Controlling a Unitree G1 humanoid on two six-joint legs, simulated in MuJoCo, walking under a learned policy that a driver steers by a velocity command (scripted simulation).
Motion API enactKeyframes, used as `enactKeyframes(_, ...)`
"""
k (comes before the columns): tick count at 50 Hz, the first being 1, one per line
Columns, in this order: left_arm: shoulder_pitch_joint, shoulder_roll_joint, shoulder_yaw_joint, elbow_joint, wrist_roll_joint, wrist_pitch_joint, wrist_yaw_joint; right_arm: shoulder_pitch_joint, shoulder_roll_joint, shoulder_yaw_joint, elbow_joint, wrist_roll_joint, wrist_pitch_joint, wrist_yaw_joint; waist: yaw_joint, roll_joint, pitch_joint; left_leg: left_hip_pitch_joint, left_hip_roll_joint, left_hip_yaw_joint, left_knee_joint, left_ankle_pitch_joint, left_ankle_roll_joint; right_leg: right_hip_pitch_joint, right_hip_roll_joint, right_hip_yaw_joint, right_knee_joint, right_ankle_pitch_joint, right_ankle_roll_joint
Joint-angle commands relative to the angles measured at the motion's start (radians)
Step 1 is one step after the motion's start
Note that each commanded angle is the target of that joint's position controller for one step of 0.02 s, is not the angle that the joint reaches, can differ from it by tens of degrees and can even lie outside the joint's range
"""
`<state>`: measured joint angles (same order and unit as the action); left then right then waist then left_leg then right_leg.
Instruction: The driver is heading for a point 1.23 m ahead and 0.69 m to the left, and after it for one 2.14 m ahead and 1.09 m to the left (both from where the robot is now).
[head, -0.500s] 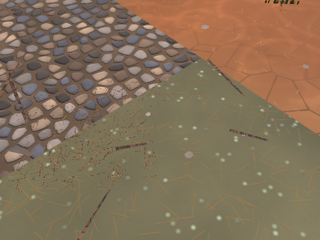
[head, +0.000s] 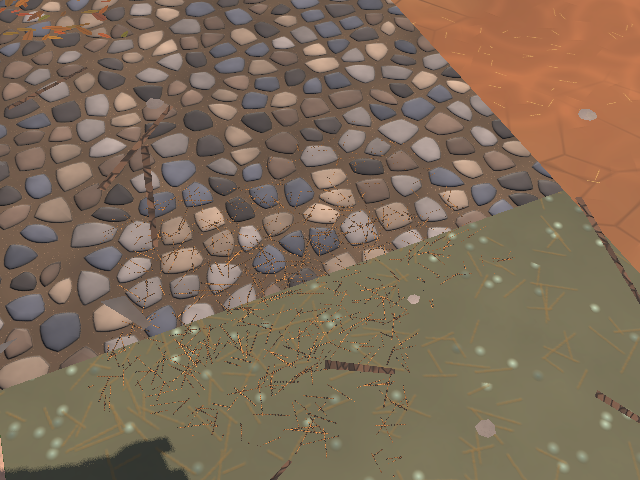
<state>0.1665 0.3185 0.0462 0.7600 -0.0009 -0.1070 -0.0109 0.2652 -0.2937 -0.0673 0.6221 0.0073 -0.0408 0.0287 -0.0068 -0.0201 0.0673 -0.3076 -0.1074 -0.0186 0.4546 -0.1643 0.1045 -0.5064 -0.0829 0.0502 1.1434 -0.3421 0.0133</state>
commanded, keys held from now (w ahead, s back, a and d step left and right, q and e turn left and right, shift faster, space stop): w+q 0.10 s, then w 0.50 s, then w+q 0.40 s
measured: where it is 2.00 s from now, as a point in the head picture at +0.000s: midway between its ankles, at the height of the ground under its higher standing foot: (201, 238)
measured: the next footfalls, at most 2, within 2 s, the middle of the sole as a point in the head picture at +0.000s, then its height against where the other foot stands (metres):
right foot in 0.32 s outside the picture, level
left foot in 0.84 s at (255, 396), level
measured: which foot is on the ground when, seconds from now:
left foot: down 0.00-0.34, up 0.36-0.82, down 0.84-1.00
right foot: up 0.00-0.30, down 0.32-0.86, up 0.88-1.00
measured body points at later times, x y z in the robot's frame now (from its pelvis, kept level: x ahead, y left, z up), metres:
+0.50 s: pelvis +0.29 -0.06 +0.00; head +0.31 -0.06 +0.45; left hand +0.34 +0.23 -0.11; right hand +0.45 -0.31 -0.11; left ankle +0.25 +0.08 -0.66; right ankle +0.33 -0.15 -0.74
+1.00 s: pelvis +0.56 +0.06 +0.00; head +0.59 +0.08 +0.45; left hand +0.59 +0.36 -0.11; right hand +0.76 -0.16 -0.09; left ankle +0.58 +0.14 -0.74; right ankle +0.57 -0.11 -0.65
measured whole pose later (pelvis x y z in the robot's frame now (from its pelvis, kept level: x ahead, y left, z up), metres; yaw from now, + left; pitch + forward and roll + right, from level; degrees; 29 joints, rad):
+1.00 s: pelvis +0.56 +0.06 +0.00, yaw +19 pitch +2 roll +0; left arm 0.22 0.31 0.03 0.77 0.01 -0.11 -0.01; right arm 0.26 -0.29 -0.06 0.67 0.01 -0.05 0.03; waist -0.01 -0.03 0.04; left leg -0.31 -0.10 -0.04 0.43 -0.15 0.09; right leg -0.48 -0.07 0.04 1.11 -0.34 0.01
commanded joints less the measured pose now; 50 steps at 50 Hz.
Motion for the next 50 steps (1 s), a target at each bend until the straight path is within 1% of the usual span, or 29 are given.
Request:
enactKeyframes(1,0.038,0.100,0.028,-0.054,0.019,0.008,0.005,-0.028,-0.142,-0.039,-0.070,0.000,-0.028,-0.018,0.034,0.049,-0.108,0.111,0.268,-0.319,-0.225,0.261,0.208,-0.106,-0.030,0.016,-0.099,0.073,0.039)
enactKeyframes(6,-0.145,0.043,0.003,-0.099,0.014,0.007,-0.002,0.032,-0.165,-0.045,-0.027,0.008,-0.016,-0.043,-0.033,0.082,-0.064,0.031,0.186,-0.218,-0.214,0.144,0.134,-0.035,0.034,-0.005,-0.474,0.401,0.066)
enactKeyframes(10,-0.217,0.062,0.006,-0.122,-0.001,-0.007,-0.021,0.108,-0.152,-0.039,0.028,0.014,-0.017,-0.040,-0.074,0.104,-0.050,0.108,0.234,-0.270,-0.168,0.066,0.113,0.002,0.048,0.007,-0.595,0.460,0.036)
enactKeyframes(13,-0.195,0.093,0.021,-0.127,-0.002,-0.015,-0.027,0.121,-0.151,-0.040,0.051,0.009,-0.008,-0.041,-0.055,0.138,-0.043,0.209,0.283,-0.332,-0.098,0.124,0.096,0.015,0.055,0.001,-0.637,0.325,-0.012)
enactKeyframes(14,-0.153,0.100,0.027,-0.118,-0.001,-0.018,-0.026,0.111,-0.150,-0.040,0.054,0.009,-0.003,-0.040,-0.029,0.151,-0.050,0.221,0.280,-0.334,-0.062,0.192,0.084,0.068,0.066,-0.019,-0.662,0.292,-0.033)
enactKeyframes(15,-0.065,0.122,0.041,-0.095,0.005,-0.022,-0.020,0.103,-0.131,-0.032,0.051,0.007,-0.001,-0.039,0.016,0.144,-0.097,0.219,0.236,-0.307,0.036,0.317,0.061,0.194,0.078,-0.037,-0.690,0.293,-0.064)
enactKeyframes(16,0.077,0.164,0.055,-0.078,0.018,-0.026,-0.015,0.098,-0.092,-0.015,0.037,-0.003,-0.002,-0.039,0.081,0.093,-0.229,0.138,0.183,-0.253,0.260,0.284,0.024,0.427,-0.032,0.064,-0.652,0.331,-0.125)
enactKeyframes(17,0.215,0.251,0.082,-0.047,0.028,-0.017,-0.013,0.223,-0.041,0.002,0.032,0.017,-0.013,-0.041,0.073,-0.155,-0.390,-0.204,0.039,-0.131,0.631,-0.001,-0.067,0.805,-0.237,0.458,-0.685,0.167,-0.290)
enactKeyframes(18,0.261,0.193,0.071,-0.018,-0.005,-0.011,-0.027,0.228,-0.070,0.004,0.035,0.019,-0.022,-0.043,0.087,-0.253,-0.391,-0.391,0.015,-0.160,0.789,-0.412,-0.085,0.858,-0.306,0.737,-0.836,-0.078,-0.325)
enactKeyframes(19,0.213,0.131,0.052,-0.024,-0.018,-0.006,-0.024,0.127,-0.141,-0.015,0.027,0.030,-0.024,-0.040,0.101,-0.139,-0.240,-0.480,0.071,-0.180,0.860,-0.354,-0.081,0.754,-0.286,0.648,-0.858,-0.196,-0.281)
enactKeyframes(20,0.151,0.107,0.042,-0.039,-0.007,0.003,-0.019,0.042,-0.143,-0.013,0.008,0.023,-0.024,-0.040,0.089,-0.064,-0.152,-0.477,0.118,-0.129,0.844,-0.278,-0.077,0.626,-0.247,0.516,-0.870,-0.142,-0.248)
enactKeyframes(21,0.107,0.087,0.033,-0.040,0.002,0.009,-0.018,-0.010,-0.131,-0.012,-0.007,0.007,-0.028,-0.038,0.067,-0.033,-0.077,-0.463,0.151,-0.102,0.776,-0.218,-0.076,0.503,-0.204,0.423,-0.899,-0.047,-0.242)
enactKeyframes(22,0.083,0.066,0.024,-0.042,0.011,0.007,-0.016,-0.011,-0.118,-0.015,-0.005,-0.001,-0.028,-0.036,0.039,-0.050,-0.058,-0.413,0.186,-0.097,0.717,-0.171,-0.075,0.431,-0.171,0.358,-0.921,0.042,-0.231)
enactKeyframes(25,0.086,0.069,0.023,-0.027,0.003,-0.001,-0.013,0.019,-0.066,-0.004,0.010,0.001,-0.022,-0.031,0.012,-0.085,-0.066,-0.348,0.208,-0.061,0.615,-0.121,-0.093,0.364,-0.129,0.236,-0.969,0.224,-0.243)
enactKeyframes(27,0.104,0.100,0.031,-0.012,-0.004,-0.002,-0.007,-0.040,-0.049,0.006,-0.010,-0.006,-0.025,-0.032,0.023,-0.063,-0.053,-0.374,0.217,-0.045,0.501,-0.049,-0.110,0.366,-0.131,0.181,-0.992,0.322,-0.253)
enactKeyframes(30,0.134,0.120,0.035,0.008,-0.012,0.008,-0.002,-0.135,-0.025,0.017,-0.025,-0.005,-0.036,-0.024,0.055,-0.052,-0.044,-0.338,0.206,-0.021,0.299,0.120,-0.118,0.372,-0.100,0.091,-1.000,0.380,-0.226)
enactKeyframes(34,0.197,0.139,0.038,0.045,-0.014,0.017,0.001,-0.237,-0.024,0.022,-0.045,0.014,-0.040,-0.003,0.099,-0.051,-0.025,-0.295,0.179,0.006,0.152,0.245,-0.104,0.432,-0.122,0.020,-1.000,0.369,-0.202)
enactKeyframes(37,0.220,0.144,0.042,0.071,-0.015,0.032,0.004,-0.289,-0.037,0.018,-0.074,0.019,-0.037,0.014,0.098,-0.047,-0.003,-0.326,0.164,-0.001,0.107,0.165,-0.064,0.537,-0.169,-0.006,-0.967,0.423,-0.180)
enactKeyframes(39,0.203,0.163,0.049,0.072,-0.017,0.044,0.010,-0.266,-0.059,0.008,-0.080,0.012,-0.035,0.022,0.066,-0.058,-0.025,-0.269,0.131,0.029,0.090,0.077,-0.030,0.589,-0.178,-0.043,-0.886,0.638,-0.157)
enactKeyframes(40,0.189,0.174,0.053,0.067,-0.018,0.050,0.016,-0.203,-0.081,-0.005,-0.067,0.007,-0.033,0.022,0.025,-0.066,-0.073,-0.168,0.098,0.061,0.079,0.053,-0.009,0.596,-0.167,-0.073,-0.791,0.822,-0.140)
enactKeyframes(41,0.177,0.169,0.050,0.059,-0.016,0.059,0.024,-0.066,-0.120,-0.030,-0.029,0.005,-0.031,0.017,-0.047,-0.047,-0.154,0.024,0.060,0.085,0.044,0.081,0.021,0.556,-0.132,-0.122,-0.616,0.944,-0.113)
enactKeyframes(42,0.178,0.148,0.038,0.034,0.003,0.057,0.034,0.098,-0.184,-0.058,0.005,0.007,-0.024,0.006,-0.114,0.007,-0.259,0.314,0.144,-0.056,0.066,0.115,0.070,0.361,-0.099,-0.153,-0.358,0.785,-0.074)
enactKeyframes(43,0.267,0.033,-0.006,-0.016,0.026,0.033,0.022,0.164,-0.300,-0.082,0.013,0.009,-0.022,0.002,-0.065,0.259,-0.378,0.687,0.390,-0.571,0.009,-0.050,0.252,-0.087,0.086,-0.148,0.039,0.139,-0.002)
enactKeyframes(44,0.223,0.078,0.001,-0.002,0.013,-0.001,0.009,0.192,-0.214,-0.059,0.012,0.019,-0.023,0.001,-0.098,0.224,-0.446,0.743,0.438,-0.781,-0.118,-0.147,0.272,-0.232,0.113,0.027,0.160,-0.210,-0.009)
enactKeyframes(45,0.129,0.134,0.017,-0.038,-0.024,-0.021,-0.003,0.146,-0.175,-0.043,0.011,0.009,-0.026,-0.001,-0.103,0.176,-0.305,0.641,0.403,-0.638,-0.138,-0.120,0.223,-0.308,0.061,0.050,0.180,-0.141,-0.025)
enactKeyframes(46,0.076,0.125,0.012,-0.054,-0.025,-0.032,-0.003,0.084,-0.162,-0.039,0.002,0.005,-0.028,-0.003,-0.077,0.092,-0.214,0.497,0.362,-0.520,-0.147,-0.026,0.199,-0.290,0.022,0.035,0.123,-0.058,-0.031)
enactKeyframes(47,0.054,0.120,0.015,-0.057,-0.003,-0.034,0.002,0.032,-0.145,-0.034,-0.006,0.002,-0.027,-0.003,-0.043,0.036,-0.153,0.366,0.327,-0.442,-0.167,0.075,0.183,-0.247,-0.003,0.028,0.041,-0.010,-0.023)
enactKeyframes(48,0.063,0.122,0.022,-0.059,0.010,-0.026,0.005,-0.005,-0.126,-0.026,-0.018,-0.006,-0.027,-0.004,-0.006,0.056,-0.130,0.271,0.298,-0.391,-0.191,0.158,0.175,-0.180,-0.025,0.033,-0.011,0.025,-0.014)
enactKeyframes(50,0.086,0.100,0.021,-0.062,0.016,-0.004,0.006,-0.033,-0.120,-0.026,-0.024,-0.003,-0.028,-0.010,0.028,0.087,-0.118,0.168,0.272,-0.352,-0.228,0.221,0.189,-0.121,-0.026,0.023,-0.071,0.046,0.016)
